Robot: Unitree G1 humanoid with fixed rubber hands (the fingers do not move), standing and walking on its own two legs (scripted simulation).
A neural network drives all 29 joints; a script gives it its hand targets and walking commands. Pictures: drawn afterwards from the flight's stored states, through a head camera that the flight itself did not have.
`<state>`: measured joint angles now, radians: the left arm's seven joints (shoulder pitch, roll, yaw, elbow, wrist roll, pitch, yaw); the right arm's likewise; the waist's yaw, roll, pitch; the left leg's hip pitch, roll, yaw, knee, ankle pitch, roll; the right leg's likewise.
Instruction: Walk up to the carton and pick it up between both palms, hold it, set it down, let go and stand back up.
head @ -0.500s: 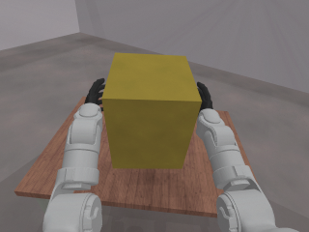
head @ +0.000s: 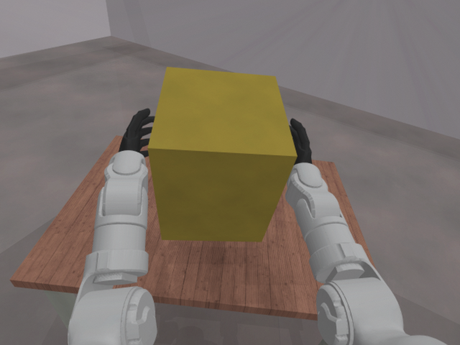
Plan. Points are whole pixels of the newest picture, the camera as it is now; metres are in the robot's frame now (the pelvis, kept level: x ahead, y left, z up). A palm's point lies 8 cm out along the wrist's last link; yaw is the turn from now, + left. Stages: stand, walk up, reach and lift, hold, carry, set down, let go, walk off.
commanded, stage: set down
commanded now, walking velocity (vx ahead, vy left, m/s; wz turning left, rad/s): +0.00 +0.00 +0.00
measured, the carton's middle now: (217, 159) +0.42 +0.01 +0.16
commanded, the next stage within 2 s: none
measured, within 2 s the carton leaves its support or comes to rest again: neither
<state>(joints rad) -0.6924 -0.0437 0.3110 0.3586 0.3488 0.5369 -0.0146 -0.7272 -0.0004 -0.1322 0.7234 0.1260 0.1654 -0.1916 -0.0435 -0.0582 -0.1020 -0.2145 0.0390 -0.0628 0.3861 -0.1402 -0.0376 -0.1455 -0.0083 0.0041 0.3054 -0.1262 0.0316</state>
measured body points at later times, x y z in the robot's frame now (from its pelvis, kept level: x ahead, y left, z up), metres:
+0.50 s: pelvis +0.03 +0.00 +0.00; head +0.02 +0.02 +0.45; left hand +0.43 +0.14 +0.15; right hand +0.42 -0.15 +0.14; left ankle +0.05 +0.14 -0.75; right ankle +0.03 -0.14 -0.75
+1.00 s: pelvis +0.03 +0.00 +0.00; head +0.03 +0.03 +0.45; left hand +0.42 +0.14 +0.10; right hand +0.41 -0.15 +0.10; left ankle +0.05 +0.14 -0.75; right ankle +0.03 -0.14 -0.75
